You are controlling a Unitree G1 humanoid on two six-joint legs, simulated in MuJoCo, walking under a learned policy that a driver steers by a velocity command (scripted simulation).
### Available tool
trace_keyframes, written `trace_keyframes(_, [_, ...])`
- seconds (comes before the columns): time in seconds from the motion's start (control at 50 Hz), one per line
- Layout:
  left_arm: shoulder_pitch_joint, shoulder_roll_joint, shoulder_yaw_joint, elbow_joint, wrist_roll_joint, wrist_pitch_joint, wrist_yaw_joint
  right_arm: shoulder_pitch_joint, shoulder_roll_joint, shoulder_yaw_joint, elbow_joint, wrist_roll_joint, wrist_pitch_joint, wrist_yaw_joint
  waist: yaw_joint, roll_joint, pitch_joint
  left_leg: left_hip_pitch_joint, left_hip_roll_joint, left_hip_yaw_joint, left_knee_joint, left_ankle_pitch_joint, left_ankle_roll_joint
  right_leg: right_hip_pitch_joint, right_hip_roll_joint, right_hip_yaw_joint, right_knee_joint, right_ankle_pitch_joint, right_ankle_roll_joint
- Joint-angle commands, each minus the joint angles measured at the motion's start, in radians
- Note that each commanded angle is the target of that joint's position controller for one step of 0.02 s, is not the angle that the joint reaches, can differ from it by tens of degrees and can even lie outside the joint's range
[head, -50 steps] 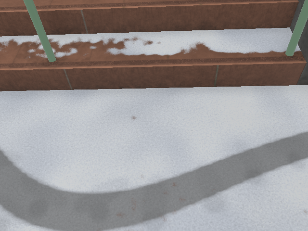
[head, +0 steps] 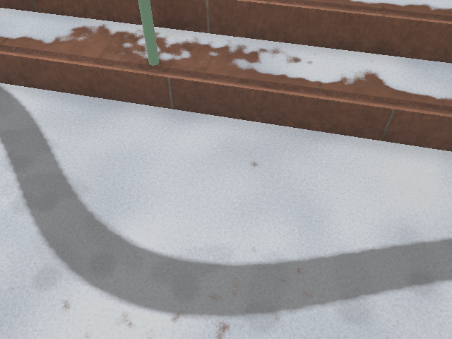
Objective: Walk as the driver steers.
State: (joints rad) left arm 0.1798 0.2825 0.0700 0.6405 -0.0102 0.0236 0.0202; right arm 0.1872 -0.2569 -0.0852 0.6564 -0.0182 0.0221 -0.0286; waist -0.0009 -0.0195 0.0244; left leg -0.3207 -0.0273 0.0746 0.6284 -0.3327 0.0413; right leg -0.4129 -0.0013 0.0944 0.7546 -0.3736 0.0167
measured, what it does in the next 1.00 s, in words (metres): steps on the spot: right foot, then left foot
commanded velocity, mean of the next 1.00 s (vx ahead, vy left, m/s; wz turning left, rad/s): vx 0.08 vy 0.00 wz -0.07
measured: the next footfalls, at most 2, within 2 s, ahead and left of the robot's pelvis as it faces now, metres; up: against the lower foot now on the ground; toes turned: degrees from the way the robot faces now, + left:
right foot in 0.24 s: +0.03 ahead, -0.15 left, +0.00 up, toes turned -10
left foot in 0.66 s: +0.12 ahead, +0.08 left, +0.00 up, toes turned +1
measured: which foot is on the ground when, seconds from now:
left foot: down 0.00-0.24, up 0.26-0.64, down 0.66-1.00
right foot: up 0.00-0.22, down 0.24-0.98, up 1.00-1.00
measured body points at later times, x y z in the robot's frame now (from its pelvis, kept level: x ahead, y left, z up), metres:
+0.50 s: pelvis -0.01 -0.07 +0.02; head +0.02 -0.11 +0.47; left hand +0.21 +0.14 -0.06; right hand +0.07 -0.38 -0.10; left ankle +0.04 +0.09 -0.65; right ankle -0.01 -0.15 -0.72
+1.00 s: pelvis +0.07 -0.02 +0.00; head +0.09 +0.01 +0.45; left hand +0.18 +0.27 -0.12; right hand +0.19 -0.30 -0.09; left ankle +0.08 +0.08 -0.72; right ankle -0.01 -0.15 -0.71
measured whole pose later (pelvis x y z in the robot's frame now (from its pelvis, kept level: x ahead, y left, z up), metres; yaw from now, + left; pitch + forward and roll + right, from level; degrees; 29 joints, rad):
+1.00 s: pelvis +0.07 -0.02 +0.00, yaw -2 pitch +1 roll -1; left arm 0.29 0.32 0.09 0.72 -0.01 -0.03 0.00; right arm 0.25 -0.28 -0.07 0.69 0.03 -0.03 0.03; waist 0.02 -0.04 0.01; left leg -0.36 0.02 0.05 0.70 -0.35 0.08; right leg -0.23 -0.07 -0.10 0.75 -0.46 0.01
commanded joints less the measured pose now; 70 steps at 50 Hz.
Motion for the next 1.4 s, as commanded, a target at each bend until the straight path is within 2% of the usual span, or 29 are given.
trace_keyframes(0.02, [-0.065, 0.117, 0.038, -0.118, 0.001, -0.001, -0.006, 0.023, -0.134, -0.031, -0.077, -0.003, -0.031, -0.01, -0.032, 0.163, -0.086, 0.181, 0.461, -0.476, -0.279, 0.45, 0.289, -0.237, -0.026, -0.036, 0.382, -0.254, 0.007])
trace_keyframes(0.06, [-0.05, 0.087, 0.033, -0.11, -0.012, 0.013, -0.01, -0.032, -0.159, -0.037, -0.077, 0.008, -0.038, -0.016, 0.0, 0.095, -0.069, 0.181, 0.413, -0.348, -0.267, 0.472, 0.235, -0.257, -0.072, -0.015, 0.389, -0.197, 0.016])
trace_keyframes(0.12, [-0.061, 0.052, 0.015, -0.114, -0.012, 0.019, -0.025, -0.071, -0.179, -0.044, -0.066, 0.015, -0.022, -0.018, -0.008, 0.151, -0.084, 0.117, 0.304, -0.135, -0.24, 0.485, 0.159, -0.094, -0.06, -0.112, 0.194, -0.099, 0.014])
trace_keyframes(0.2, [0.01, 0.072, 0.03, -0.102, -0.015, 0.025, -0.043, -0.04, -0.186, -0.046, -0.04, 0.043, -0.006, -0.015, 0.015, 0.168, -0.133, 0.122, 0.304, -0.05, -0.129, 0.378, 0.099, 0.113, 0.017, -0.208, -0.155, 0.099, -0.024])
trace_keyframes(0.22, [0.05, 0.094, 0.043, -0.089, -0.009, 0.026, -0.035, 0.006, -0.158, -0.04, -0.022, 0.043, -0.006, -0.012, 0.019, 0.115, -0.134, 0.062, 0.274, -0.003, -0.036, 0.275, 0.046, 0.216, 0.041, -0.185, -0.254, 0.174, -0.052])
trace_keyframes(0.24, [0.081, 0.196, 0.072, -0.103, -0.007, 0.019, -0.022, 0.028, -0.108, -0.028, -0.031, 0.012, -0.006, -0.007, 0.008, -0.113, -0.116, -0.162, 0.182, 0.092, 0.23, 0.009, -0.049, 0.371, -0.122, 0.083, -0.33, 0.472, -0.125])
trace_keyframes(0.26, [0.076, 0.292, 0.08, -0.145, 0.023, 0.004, -0.021, -0.052, -0.082, -0.01, -0.101, -0.024, -0.013, -0.01, 0.015, -0.332, -0.125, -0.436, 0.034, 0.017, 0.49, -0.383, -0.121, 0.406, -0.388, 0.489, -0.364, 0.775, -0.345])
trace_keyframes(0.28, [0.111, 0.257, 0.071, -0.141, 0.05, -0.019, -0.031, -0.12, -0.138, -0.025, -0.105, 0.001, -0.02, -0.015, 0.092, -0.193, -0.213, -0.436, 0.034, -0.134, 0.636, -0.379, -0.122, 0.377, -0.411, 0.51, -0.408, 0.662, -0.423])
trace_keyframes(0.3, [0.07, 0.229, 0.056, -0.131, 0.046, -0.032, -0.033, -0.118, -0.155, -0.031, -0.088, 0.024, -0.016, -0.018, 0.055, -0.136, -0.158, -0.448, 0.052, -0.152, 0.661, -0.284, -0.109, 0.344, -0.35, 0.414, -0.408, 0.559, -0.372])
trace_keyframes(0.32, [0.01, 0.192, 0.047, -0.129, 0.022, -0.032, -0.025, -0.09, -0.156, -0.035, -0.061, 0.019, -0.01, -0.025, 0.017, -0.08, -0.123, -0.448, 0.073, -0.152, 0.626, -0.181, -0.107, 0.31, -0.287, 0.323, -0.395, 0.483, -0.3])
trace_keyframes(0.36, [-0.062, 0.138, 0.021, -0.136, 0.003, -0.024, -0.009, -0.055, -0.154, -0.037, -0.03, 0.006, 0.001, -0.029, -0.02, -0.082, -0.122, -0.354, 0.073, -0.141, 0.594, -0.052, -0.119, 0.233, -0.214, 0.219, -0.386, 0.546, -0.242])
trace_keyframes(0.52, [-0.044, 0.053, -0.015, -0.082, 0.036, -0.03, 0.007, -0.062, -0.061, 0.008, 0.007, 0.019, -0.002, -0.005, 0.009, -0.107, -0.131, -0.102, 0.102, -0.133, 0.176, 0.034, -0.135, 0.226, -0.17, 0.117, -0.422, 0.381, -0.217])
trace_keyframes(0.58, [-0.026, 0.075, -0.011, -0.053, 0.045, -0.03, -0.009, -0.069, -0.099, 0.002, 0.004, 0.031, -0.001, 0.002, 0.031, -0.116, -0.071, -0.028, 0.085, -0.102, 0.071, -0.034, -0.122, 0.192, -0.189, 0.142, -0.439, 0.272, -0.24])
trace_keyframes(0.66, [-0.017, 0.115, 0.006, -0.032, 0.017, -0.022, -0.001, -0.043, -0.127, 0.001, -0.005, 0.025, -0.011, 0.005, 0.002, -0.062, -0.049, 0.027, 0.074, -0.096, -0.138, 0.176, -0.072, 0.237, -0.186, 0.136, -0.36, 0.375, -0.208])
trace_keyframes(0.7, [0.019, 0.106, 0.009, -0.052, 0.037, -0.029, 0.006, -0.015, -0.177, -0.01, 0.002, 0.03, -0.01, 0.004, 0.046, 0.037, -0.109, 0.081, 0.089, -0.133, -0.052, 0.276, -0.02, 0.206, -0.101, 0.065, -0.332, 0.101, -0.157])
trace_keyframes(0.72, [-0.015, 0.103, 0.012, -0.064, 0.038, -0.029, 0.008, 0.028, -0.156, -0.015, 0.02, 0.05, -0.011, 0.008, 0.027, 0.052, -0.107, 0.028, 0.068, -0.14, -0.045, 0.033, 0.023, 0.199, -0.067, 0.019, -0.323, -0.124, -0.144])
trace_keyframes(0.76, [-0.025, 0.103, 0.018, -0.064, 0.013, -0.036, 0.008, 0.013, -0.113, -0.006, 0.002, 0.041, -0.024, 0.014, 0.025, 0.019, -0.001, -0.152, 0.074, -0.171, -0.051, -0.248, 0.064, 0.193, -0.131, 0.08, -0.348, -0.349, -0.165])
trace_keyframes(0.84, [0.084, 0.151, 0.042, -0.024, 0.002, -0.075, 0.0, -0.091, -0.086, 0.007, -0.06, 0.045, -0.052, 0.038, 0.064, -0.073, 0.05, -0.338, 0.099, -0.088, 0.243, -0.17, 0.054, 0.288, -0.38, 0.348, -0.513, -0.387, -0.281])
trace_keyframes(0.9, [0.043, 0.164, 0.045, -0.013, -0.015, -0.082, -0.014, -0.069, -0.088, 0.01, -0.069, 0.057, -0.052, 0.056, 0.036, -0.06, 0.052, -0.277, 0.129, -0.072, 0.175, -0.192, 0.063, 0.282, -0.353, 0.189, -0.523, -0.186, -0.234])
trace_keyframes(0.96, [-0.086, 0.132, 0.034, -0.032, -0.004, -0.07, -0.02, 0.22, -0.117, -0.019, 0.052, 0.042, -0.053, 0.058, -0.102, -0.027, -0.029, 0.237, -0.018, 0.071, -0.006, 0.053, 0.056, 0.007, -0.163, -0.146, -0.282, 0.029, -0.121])
trace_keyframes(0.98, [-0.106, 0.08, 0.018, -0.052, 0.009, -0.078, -0.018, 0.358, -0.201, -0.053, 0.074, 0.04, -0.055, 0.051, -0.155, 0.148, -0.055, 0.395, 0.075, -0.149, -0.116, -0.021, 0.117, -0.143, -0.077, -0.279, 0.086, 0.107, -0.045])
trace_keyframes(1.0, [-0.139, 0.035, 0.001, -0.131, 0.01, -0.1, -0.017, 0.376, -0.335, -0.069, 0.025, 0.037, -0.077, 0.05, -0.129, 0.391, -0.074, 0.494, 0.34, -0.83, -0.38, -0.152, 0.312, -0.458, 0.086, -0.176, 0.43, -0.181, 0.017])
trace_keyframes(1.02, [-0.134, 0.099, 0.01, -0.119, -0.024, -0.128, -0.027, 0.334, -0.246, -0.04, -0.008, 0.036, -0.091, 0.053, -0.129, 0.235, -0.094, 0.539, 0.399, -0.899, -0.45, -0.261, 0.36, -0.558, 0.027, -0.019, 0.541, -0.192, -0.003])
trace_keyframes(1.04, [-0.112, 0.126, 0.015, -0.107, -0.041, -0.142, -0.039, 0.267, -0.196, -0.022, -0.023, 0.027, -0.097, 0.049, -0.085, 0.177, -0.029, 0.496, 0.39, -0.794, -0.426, -0.136, 0.331, -0.584, -0.013, -0.019, 0.539, -0.11, -0.023])
trace_keyframes(1.08, [-0.077, 0.129, 0.018, -0.062, 0.013, -0.14, -0.037, 0.149, -0.156, -0.003, -0.053, 0.022, -0.088, 0.039, -0.026, 0.053, 0.007, 0.369, 0.31, -0.525, -0.359, 0.321, 0.244, -0.479, -0.076, -0.04, 0.415, 0.041, -0.014])
trace_keyframes(1.16, [-0.059, 0.069, 0.002, -0.014, 0.022, -0.107, -0.044, 0.126, -0.157, 0.007, -0.037, 0.019, -0.072, 0.008, -0.002, 0.073, -0.045, 0.277, 0.2, -0.253, -0.341, 0.83, 0.161, -0.27, -0.043, -0.11, 0.218, 0.202, 0.03])
trace_keyframes(1.24, [-0.19, 0.029, -0.019, -0.03, 0.012, -0.106, -0.055, 0.161, -0.171, 0.003, 0.004, 0.024, -0.048, -0.021, -0.049, 0.121, -0.042, 0.236, 0.133, -0.155, -0.323, 0.827, 0.086, -0.142, 0.01, -0.142, -0.095, 0.41, 0.03])
trace_keyframes(1.36, [-0.153, 0.092, 0.006, -0.006, 0.025, -0.127, -0.073, 0.132, -0.166, 0.001, 0.023, 0.027, -0.045, -0.015, -0.013, 0.135, -0.07, 0.316, 0.186, -0.248, -0.174, 0.846, 0.095, -0.029, 0.032, -0.118, -0.259, 0.391, -0.052])
trace_keyframes(1.4, [-0.028, 0.138, 0.02, 0.022, 0.045, -0.14, -0.058, 0.113, -0.149, 0.008, 0.008, 0.018, -0.051, -0.007, 0.051, 0.083, -0.179, 0.246, 0.103, -0.221, 0.032, 0.803, 0.04, 0.264, -0.034, -0.062, -0.319, 0.789, -0.127])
